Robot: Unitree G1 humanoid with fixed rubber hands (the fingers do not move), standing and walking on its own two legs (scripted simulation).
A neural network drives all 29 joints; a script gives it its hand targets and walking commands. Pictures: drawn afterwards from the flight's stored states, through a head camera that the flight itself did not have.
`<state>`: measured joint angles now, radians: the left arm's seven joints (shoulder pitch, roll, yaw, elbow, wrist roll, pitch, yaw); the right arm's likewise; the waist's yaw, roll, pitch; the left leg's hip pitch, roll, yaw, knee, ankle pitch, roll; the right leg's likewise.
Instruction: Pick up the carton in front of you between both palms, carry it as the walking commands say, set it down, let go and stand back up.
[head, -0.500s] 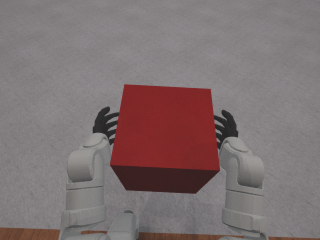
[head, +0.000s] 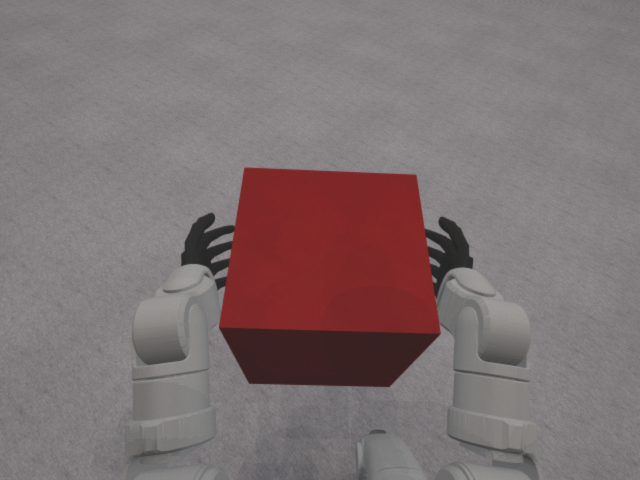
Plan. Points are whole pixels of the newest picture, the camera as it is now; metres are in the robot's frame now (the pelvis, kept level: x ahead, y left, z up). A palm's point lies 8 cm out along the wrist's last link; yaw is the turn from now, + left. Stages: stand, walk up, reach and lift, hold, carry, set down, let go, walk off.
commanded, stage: carry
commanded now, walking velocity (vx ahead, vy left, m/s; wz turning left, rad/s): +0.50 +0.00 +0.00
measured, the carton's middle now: (324, 289) +0.34 -0.02 +0.02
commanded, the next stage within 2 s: none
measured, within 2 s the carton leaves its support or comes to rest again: neither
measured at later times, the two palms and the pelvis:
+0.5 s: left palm (232, 135) +0.57 +0.12 +0.10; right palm (419, 135) +0.59 -0.18 +0.09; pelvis +0.33 -0.04 +0.01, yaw +2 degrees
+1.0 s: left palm (222, 42) +0.88 +0.17 +0.09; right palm (370, 47) +0.87 -0.13 +0.10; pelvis +0.64 +0.03 +0.01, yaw -1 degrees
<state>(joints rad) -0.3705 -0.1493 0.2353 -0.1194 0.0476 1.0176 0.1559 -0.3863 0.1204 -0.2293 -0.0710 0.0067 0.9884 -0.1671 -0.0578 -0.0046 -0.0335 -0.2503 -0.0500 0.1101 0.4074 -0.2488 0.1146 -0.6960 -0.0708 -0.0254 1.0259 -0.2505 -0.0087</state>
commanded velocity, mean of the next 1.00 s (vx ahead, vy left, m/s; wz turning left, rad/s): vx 0.50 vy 0.00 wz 0.00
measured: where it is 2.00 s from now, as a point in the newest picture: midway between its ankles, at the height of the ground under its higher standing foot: (301, 206)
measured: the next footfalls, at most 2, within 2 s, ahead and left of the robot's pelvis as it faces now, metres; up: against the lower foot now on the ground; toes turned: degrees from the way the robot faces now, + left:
right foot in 0.24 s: +0.35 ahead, -0.11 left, +0.00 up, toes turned -7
left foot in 0.74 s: +0.67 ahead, +0.11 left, +0.00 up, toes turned +11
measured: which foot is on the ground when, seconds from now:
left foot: down 0.00-0.26, up 0.28-0.72, down 0.74-1.00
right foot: up 0.00-0.22, down 0.24-0.76, up 0.78-1.00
